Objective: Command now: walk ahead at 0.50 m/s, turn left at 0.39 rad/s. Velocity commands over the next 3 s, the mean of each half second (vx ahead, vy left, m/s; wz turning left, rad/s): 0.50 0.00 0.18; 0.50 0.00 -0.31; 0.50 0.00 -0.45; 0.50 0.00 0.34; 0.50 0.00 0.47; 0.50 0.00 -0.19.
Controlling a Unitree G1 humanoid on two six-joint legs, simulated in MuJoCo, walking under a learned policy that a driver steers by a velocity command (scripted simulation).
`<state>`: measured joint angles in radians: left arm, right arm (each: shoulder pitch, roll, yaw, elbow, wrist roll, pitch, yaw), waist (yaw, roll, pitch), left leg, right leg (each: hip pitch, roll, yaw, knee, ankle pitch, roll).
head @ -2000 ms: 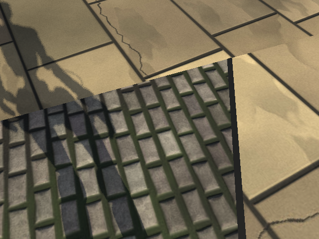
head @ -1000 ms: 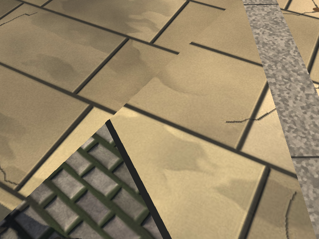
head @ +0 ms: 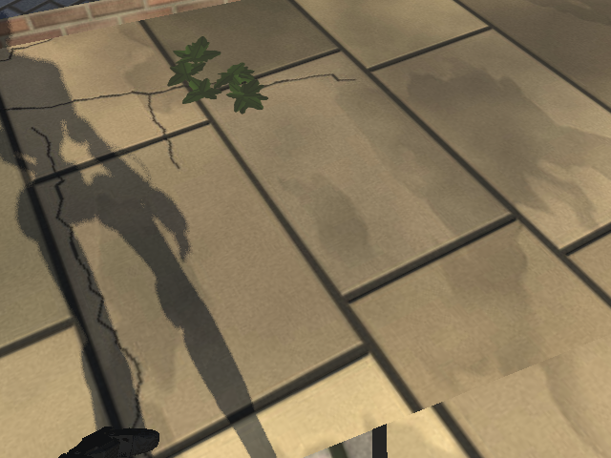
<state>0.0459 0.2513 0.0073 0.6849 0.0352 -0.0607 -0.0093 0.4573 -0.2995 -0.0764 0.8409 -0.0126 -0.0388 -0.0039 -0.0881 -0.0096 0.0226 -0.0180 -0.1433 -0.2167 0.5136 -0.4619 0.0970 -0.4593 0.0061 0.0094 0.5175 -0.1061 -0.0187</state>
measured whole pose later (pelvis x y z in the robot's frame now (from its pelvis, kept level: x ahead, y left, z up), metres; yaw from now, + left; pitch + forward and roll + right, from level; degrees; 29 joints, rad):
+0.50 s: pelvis +0.24 +0.01 +0.00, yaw +4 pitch +1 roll -2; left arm 0.44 0.25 0.04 0.91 0.02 -0.06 -0.01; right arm 0.08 -0.24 -0.01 0.72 -0.05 -0.05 0.03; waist 0.07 0.01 0.03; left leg -0.40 -0.02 0.05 0.57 -0.20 0.08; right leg -0.05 0.02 -0.06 0.52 -0.42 -0.03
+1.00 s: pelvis +0.47 +0.02 -0.01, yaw -9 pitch +0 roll +2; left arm 0.10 0.25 0.06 0.86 0.03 0.00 -0.06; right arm 0.46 -0.22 -0.03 0.98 -0.03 -0.13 -0.02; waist -0.04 -0.05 0.04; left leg 0.14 -0.07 0.26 0.35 -0.49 0.05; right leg -0.61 -0.06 -0.03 0.59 0.38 -0.08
